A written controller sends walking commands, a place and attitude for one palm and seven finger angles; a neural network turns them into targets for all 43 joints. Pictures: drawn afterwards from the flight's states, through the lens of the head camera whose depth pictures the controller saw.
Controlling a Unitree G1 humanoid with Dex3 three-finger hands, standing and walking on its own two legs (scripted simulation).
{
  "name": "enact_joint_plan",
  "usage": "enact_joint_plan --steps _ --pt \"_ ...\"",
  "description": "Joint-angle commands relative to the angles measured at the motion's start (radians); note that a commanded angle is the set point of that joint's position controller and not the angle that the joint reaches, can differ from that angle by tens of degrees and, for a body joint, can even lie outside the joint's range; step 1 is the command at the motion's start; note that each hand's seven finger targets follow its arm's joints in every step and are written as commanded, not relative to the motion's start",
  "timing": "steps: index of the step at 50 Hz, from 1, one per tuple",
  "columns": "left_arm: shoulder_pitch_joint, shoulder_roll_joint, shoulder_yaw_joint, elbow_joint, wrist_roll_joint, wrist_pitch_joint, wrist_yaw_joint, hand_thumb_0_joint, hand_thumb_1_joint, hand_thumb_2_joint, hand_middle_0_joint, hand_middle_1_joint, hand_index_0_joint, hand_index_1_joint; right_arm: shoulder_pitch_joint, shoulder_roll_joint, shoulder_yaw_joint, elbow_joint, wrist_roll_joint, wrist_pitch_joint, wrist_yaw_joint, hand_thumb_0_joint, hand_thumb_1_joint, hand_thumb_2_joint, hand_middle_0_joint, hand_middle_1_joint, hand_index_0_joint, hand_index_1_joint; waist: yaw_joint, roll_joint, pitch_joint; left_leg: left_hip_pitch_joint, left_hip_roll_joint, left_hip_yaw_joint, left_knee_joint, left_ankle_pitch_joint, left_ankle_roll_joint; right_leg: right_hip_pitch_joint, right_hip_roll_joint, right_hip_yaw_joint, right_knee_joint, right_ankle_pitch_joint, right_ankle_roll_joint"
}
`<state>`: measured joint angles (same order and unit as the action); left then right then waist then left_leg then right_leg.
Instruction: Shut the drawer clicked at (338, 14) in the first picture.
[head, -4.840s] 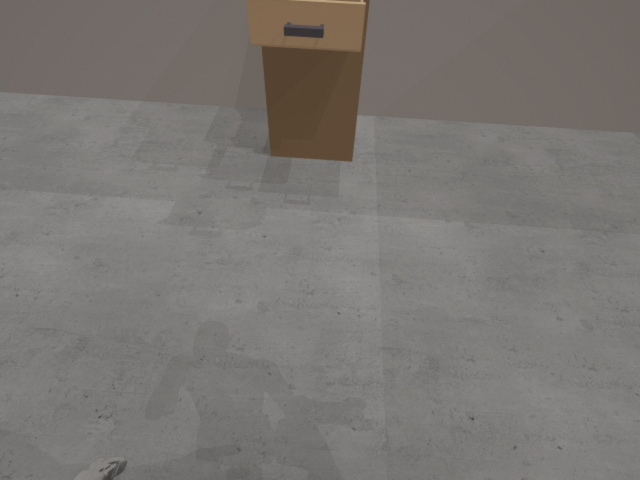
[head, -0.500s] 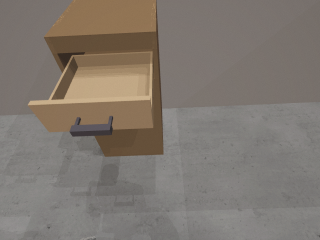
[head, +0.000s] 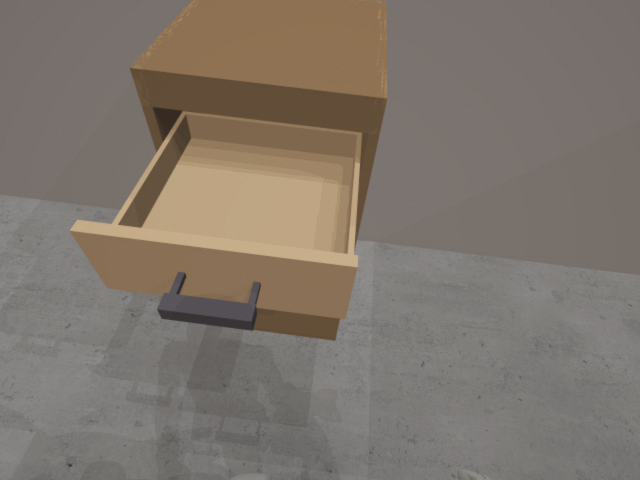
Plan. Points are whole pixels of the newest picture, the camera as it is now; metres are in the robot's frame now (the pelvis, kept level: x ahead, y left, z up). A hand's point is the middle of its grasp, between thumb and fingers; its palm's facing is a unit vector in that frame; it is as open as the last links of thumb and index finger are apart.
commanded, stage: come to a stop and stand still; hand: left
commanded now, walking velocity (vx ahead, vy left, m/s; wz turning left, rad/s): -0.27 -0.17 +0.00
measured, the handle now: (213, 297) +0.33 +0.20 +0.00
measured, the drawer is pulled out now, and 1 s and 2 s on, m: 0.30 0.30 0.30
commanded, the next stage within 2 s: look again from close up in 1.38 s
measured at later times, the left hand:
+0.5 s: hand out of the picture +0.07 +0.15 -0.16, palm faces -0.03 -0.96 -0.26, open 7.3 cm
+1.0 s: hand out of the picture +0.04 +0.11 -0.16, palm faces +0.04 -0.98 -0.21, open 7.3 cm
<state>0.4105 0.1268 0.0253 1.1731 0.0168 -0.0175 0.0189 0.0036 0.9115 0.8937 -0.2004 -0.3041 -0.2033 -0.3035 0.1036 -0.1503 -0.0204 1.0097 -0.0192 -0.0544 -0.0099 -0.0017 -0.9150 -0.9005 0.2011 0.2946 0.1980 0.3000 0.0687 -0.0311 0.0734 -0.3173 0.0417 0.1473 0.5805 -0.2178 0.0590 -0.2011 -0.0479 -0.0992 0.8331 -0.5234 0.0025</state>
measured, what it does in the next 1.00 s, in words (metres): steps on the spot: right foot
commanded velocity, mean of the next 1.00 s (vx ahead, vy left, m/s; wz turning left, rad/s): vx -0.03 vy -0.02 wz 0.00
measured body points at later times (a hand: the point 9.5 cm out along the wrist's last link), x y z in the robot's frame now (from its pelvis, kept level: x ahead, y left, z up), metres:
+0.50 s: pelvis +0.00 -0.04 -0.01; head -0.01 -0.06 +0.44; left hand +0.07 +0.20 -0.14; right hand +0.01 -0.28 -0.17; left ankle +0.06 +0.09 -0.73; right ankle +0.01 -0.17 -0.73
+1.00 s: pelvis +0.04 -0.06 +0.01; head +0.05 -0.07 +0.46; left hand +0.04 +0.16 -0.14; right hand +0.04 -0.28 -0.16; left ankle +0.06 +0.09 -0.73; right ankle +0.01 -0.17 -0.73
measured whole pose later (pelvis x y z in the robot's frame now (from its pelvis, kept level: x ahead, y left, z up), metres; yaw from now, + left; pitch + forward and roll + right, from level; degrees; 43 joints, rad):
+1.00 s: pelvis +0.04 -0.06 +0.01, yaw +1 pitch -1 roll +1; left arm 0.28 0.15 0.00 1.09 0.01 -0.01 0.02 0.00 0.92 0.89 -0.20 -0.30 -0.20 -0.30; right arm 0.28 -0.15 0.00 1.11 -0.01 -0.01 -0.02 0.00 -0.91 -0.90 0.20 0.30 0.20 0.30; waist 0.00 0.02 0.05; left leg -0.24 0.07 0.08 0.47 -0.21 -0.04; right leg -0.17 -0.02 -0.05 0.50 -0.32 -0.01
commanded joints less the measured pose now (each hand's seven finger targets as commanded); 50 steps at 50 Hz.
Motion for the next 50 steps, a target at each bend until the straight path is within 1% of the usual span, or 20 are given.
enact_joint_plan --steps 1,4,10,13,14,15,16,17,18,19,20,21,23,25,27,33,35,42,44,50 --pt "0.007 0.035 0.002 -0.044 -0.007 0.002 0.017 0.0 0.9 0.9 -0.2 -0.3 -0.2 -0.3 0.107 -0.112 -0.008 0.011 0.004 0.015 -0.034 0.0 -0.9 -0.9 0.2 0.3 0.2 0.3 -0.054 0.097 -0.049 0.117 0.301 -0.241 -0.285 0.605 0.114 -0.147 -0.07 0.099 0.13 0.036 0.029" --pt "0.048 0.05 0.004 -0.032 -0.007 0.036 0.021 0.0 0.9 0.9 -0.2 -0.3 -0.2 -0.3 0.074 -0.125 -0.011 0.023 0.014 0.025 -0.04 0.0 -0.9 -0.9 0.2 0.3 0.2 0.3 -0.033 0.124 -0.078 0.098 0.268 -0.188 -0.307 0.558 0.096 -0.085 -0.055 0.078 0.046 0.103 0.044" --pt "-0.037 0.075 0.028 -0.111 0.009 0.068 0.018 0.0 0.9 0.9 -0.2 -0.3 -0.2 -0.3 0.087 -0.157 -0.046 0.009 0.002 0.054 -0.038 0.0 -0.9 -0.9 0.2 0.3 0.2 0.3 -0.06 0.155 -0.068 0.089 0.281 -0.215 -0.317 0.329 0.115 -0.161 -0.027 0.077 0.068 0.097 0.036" --pt "-0.086 0.073 0.023 -0.141 0.008 0.058 0.017 0.0 0.9 0.9 -0.2 -0.3 -0.2 -0.3 0.101 -0.155 -0.055 0.013 -0.003 0.057 -0.031 0.0 -0.9 -0.9 0.2 0.3 0.2 0.3 -0.075 0.181 -0.08 0.108 0.269 -0.225 -0.306 0.271 0.111 -0.134 -0.019 0.062 -0.042 0.084 0.027" --pt "-0.089 0.071 0.023 -0.143 0.005 0.055 0.018 0.0 0.9 0.9 -0.2 -0.3 -0.2 -0.3 0.105 -0.16 -0.055 0.015 -0.004 0.058 -0.028 0.0 -0.9 -0.9 0.2 0.3 0.2 0.3 -0.073 0.186 -0.083 0.098 0.266 -0.23 -0.308 0.229 0.106 -0.106 -0.014 0.056 -0.089 0.092 0.023" --pt "-0.006 0.129 0.008 -0.12 0.009 0.041 0.04 0.0 0.9 0.9 -0.2 -0.3 -0.2 -0.3 0.052 -0.252 -0.073 -0.027 0.011 0.045 -0.023 0.0 -0.9 -0.9 0.2 0.3 0.2 0.3 -0.027 0.101 -0.125 0.067 0.265 -0.223 -0.096 0.277 0.055 -0.084 -0.062 0.148 -0.236 0.161 -0.016" --pt "-0.053 0.16 0.012 -0.195 0.019 0.025 0.034 0.0 0.9 0.9 -0.2 -0.3 -0.2 -0.3 0.066 -0.148 -0.052 -0.068 0.004 0.057 -0.001 0.0 -0.9 -0.9 0.2 0.3 0.2 0.3 -0.03 -0.087 -0.088 -0.075 0.114 -0.1 -0.016 -0.096 -0.006 -0.07 -0.058 0.186 -0.442 0.111 -0.025" --pt "-0.098 0.196 0.014 -0.219 0.02 0.01 0.029 0.0 0.9 0.9 -0.2 -0.3 -0.2 -0.3 0.109 -0.101 -0.036 -0.086 -0.001 0.062 0.008 0.0 -0.9 -0.9 0.2 0.3 0.2 0.3 -0.077 -0.121 -0.064 -0.062 0.029 -0.038 0.094 -0.184 -0.051 -0.153 -0.167 0.314 -0.517 0.083 -0.088" --pt "-0.149 0.234 0.011 -0.246 0.017 -0.004 0.026 0.0 0.9 0.9 -0.2 -0.3 -0.2 -0.3 0.148 -0.07 -0.025 -0.089 -0.01 0.069 0.019 0.0 -0.9 -0.9 0.2 0.3 0.2 0.3 -0.109 0.027 -0.114 0.028 0.001 -0.045 0.105 -0.161 -0.073 -0.161 -0.205 0.306 -0.495 0.207 -0.136" --pt "-0.17 0.247 0.005 -0.249 0.016 -0.003 0.024 0.0 0.9 0.9 -0.2 -0.3 -0.2 -0.3 0.189 -0.048 -0.02 -0.087 -0.001 0.065 0.022 0.0 -0.9 -0.9 0.2 0.3 0.2 0.3 -0.128 0.054 -0.168 0.113 -0.03 -0.031 0.046 -0.144 -0.074 -0.192 -0.175 0.246 -0.461 0.113 -0.123" --pt "-0.202 0.228 0.008 -0.254 0.01 -0.003 0.024 0.0 0.9 0.9 -0.2 -0.3 -0.2 -0.3 0.208 -0.073 -0.02 -0.076 0.001 0.064 0.018 0.0 -0.9 -0.9 0.2 0.3 0.2 0.3 -0.136 -0.064 -0.122 0.113 -0.009 -0.054 0.025 -0.117 -0.067 -0.224 -0.121 0.211 -0.435 0.074 -0.096" --pt "-0.214 0.209 0.004 -0.257 0.007 0.006 0.022 0.0 0.9 0.9 -0.2 -0.3 -0.2 -0.3 0.225 -0.101 -0.026 -0.071 0.001 0.064 0.014 0.0 -0.9 -0.9 0.2 0.3 0.2 0.3 -0.134 -0.096 -0.075 0.112 0.011 -0.08 0.005 -0.112 -0.057 -0.264 -0.096 0.18 -0.42 0.008 -0.076" --pt "-0.209 0.189 0.004 -0.264 0.008 0.022 0.019 0.0 0.9 0.9 -0.2 -0.3 -0.2 -0.3 0.234 -0.113 -0.025 -0.069 -0.007 0.064 0.011 0.0 -0.9 -0.9 0.2 0.3 0.2 0.3 -0.118 -0.016 0.052 0.034 0.045 -0.126 -0.084 -0.146 -0.041 -0.291 -0.052 0.136 -0.392 -0.053 -0.055" --pt "-0.173 0.187 0.005 -0.26 0.003 0.024 0.016 0.0 0.9 0.9 -0.2 -0.3 -0.2 -0.3 0.225 -0.123 -0.02 -0.074 -0.008 0.064 0.01 0.0 -0.9 -0.9 0.2 0.3 0.2 0.3 -0.092 0.013 0.084 -0.057 0.05 -0.157 -0.141 -0.226 -0.033 -0.234 -0.038 0.137 -0.398 -0.056 -0.047" --pt "-0.154 0.187 0.008 -0.253 0.001 0.021 0.014 0.0 0.9 0.9 -0.2 -0.3 -0.2 -0.3 0.241 -0.117 -0.015 -0.07 -0.008 0.064 0.009 0.0 -0.9 -0.9 0.2 0.3 0.2 0.3 -0.088 -0.032 0.063 -0.04 0.034 -0.136 -0.126 -0.203 -0.039 -0.219 -0.056 0.161 -0.43 -0.063 -0.057" --pt "-0.152 0.169 0.004 -0.235 -0.004 0.009 0.011 0.0 0.9 0.9 -0.2 -0.3 -0.2 -0.3 0.287 -0.081 0.0 -0.018 -0.005 0.053 0.002 0.0 -0.9 -0.9 0.2 0.3 0.2 0.3 -0.088 -0.037 0.021 0.045 0.038 -0.117 -0.141 -0.087 -0.05 -0.173 -0.064 0.159 -0.463 0.039 -0.057" --pt "-0.146 0.165 0.004 -0.222 -0.006 0.006 0.01 0.0 0.9 0.9 -0.2 -0.3 -0.2 -0.3 0.286 -0.086 0.003 -0.001 -0.003 0.049 0.001 0.0 -0.9 -0.9 0.2 0.3 0.2 0.3 -0.084 0.002 0.003 0.053 0.044 -0.117 -0.144 -0.047 -0.051 -0.138 -0.061 0.153 -0.454 0.104 -0.051" --pt "-0.106 0.147 0.0 -0.163 -0.008 -0.007 0.011 0.0 0.9 0.9 -0.2 -0.3 -0.2 -0.3 0.273 -0.082 0.009 0.048 0.004 0.035 -0.007 0.0 -0.9 -0.9 0.2 0.3 0.2 0.3 -0.075 0.03 -0.049 0.117 0.063 -0.115 -0.159 0.091 -0.05 -0.052 -0.057 0.134 -0.441 0.317 -0.042" --pt "-0.096 0.14 -0.003 -0.148 -0.005 -0.011 0.012 0.0 0.9 0.9 -0.2 -0.3 -0.2 -0.3 0.265 -0.086 0.009 0.06 0.006 0.032 -0.01 0.0 -0.9 -0.9 0.2 0.3 0.2 0.3 -0.076 0.01 -0.054 0.134 0.068 -0.116 -0.157 0.134 -0.05 -0.033 -0.057 0.129 -0.44 0.392 -0.038" --pt "-0.071 0.132 -0.007 -0.106 -0.002 -0.015 0.014 0.0 0.9 0.9 -0.2 -0.3 -0.2 -0.3 0.225 -0.085 0.009 0.082 0.009 0.033 -0.014 0.0 -0.9 -0.9 0.2 0.3 0.2 0.3 -0.075 0.018 -0.038 0.175 0.073 -0.109 -0.165 0.163 -0.052 -0.033 -0.059 0.125 -0.452 0.461 -0.031"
